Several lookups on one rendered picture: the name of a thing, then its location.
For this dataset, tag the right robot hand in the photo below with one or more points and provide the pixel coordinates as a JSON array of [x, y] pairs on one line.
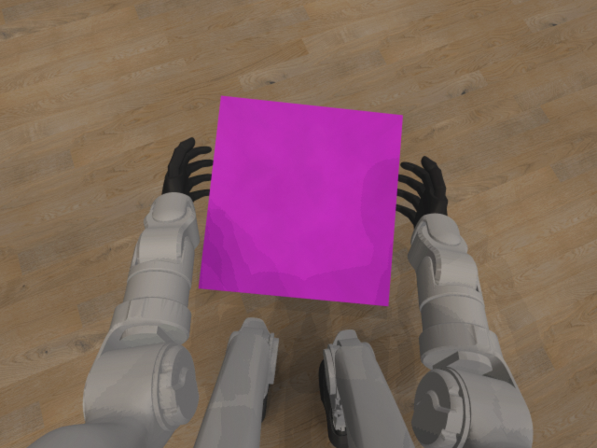
[[432, 191]]

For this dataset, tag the robot right forearm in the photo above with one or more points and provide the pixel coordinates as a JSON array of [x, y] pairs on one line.
[[455, 328]]

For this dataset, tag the right robot foot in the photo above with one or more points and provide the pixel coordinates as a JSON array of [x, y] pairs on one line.
[[337, 437]]

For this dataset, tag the left robot hand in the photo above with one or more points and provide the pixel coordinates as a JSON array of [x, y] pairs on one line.
[[177, 177]]

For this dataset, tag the carton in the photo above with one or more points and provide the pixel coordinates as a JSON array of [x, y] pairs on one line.
[[302, 202]]

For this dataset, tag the robot left forearm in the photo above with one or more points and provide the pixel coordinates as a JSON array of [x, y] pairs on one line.
[[154, 308]]

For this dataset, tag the robot right upper arm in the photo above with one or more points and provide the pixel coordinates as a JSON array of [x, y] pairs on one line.
[[461, 409]]

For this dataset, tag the robot left upper arm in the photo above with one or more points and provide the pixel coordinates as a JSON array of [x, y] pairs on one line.
[[135, 397]]

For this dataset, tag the right robot thigh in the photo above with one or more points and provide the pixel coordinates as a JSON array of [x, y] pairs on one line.
[[372, 418]]

